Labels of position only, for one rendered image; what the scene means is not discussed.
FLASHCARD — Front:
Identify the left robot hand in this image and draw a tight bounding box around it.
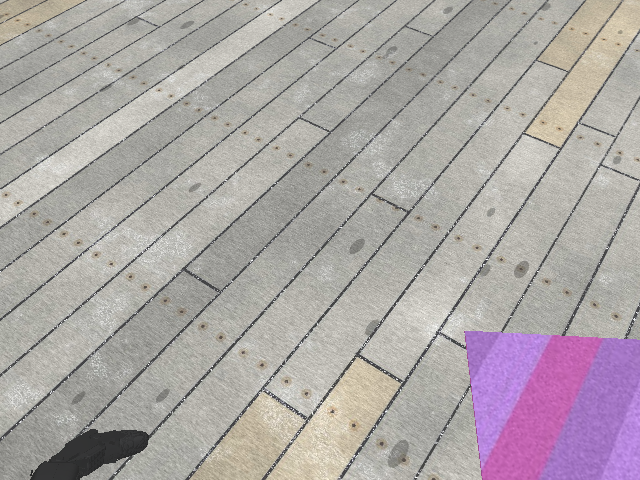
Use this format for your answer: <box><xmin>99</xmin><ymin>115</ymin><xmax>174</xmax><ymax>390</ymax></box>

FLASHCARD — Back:
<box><xmin>30</xmin><ymin>429</ymin><xmax>149</xmax><ymax>480</ymax></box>

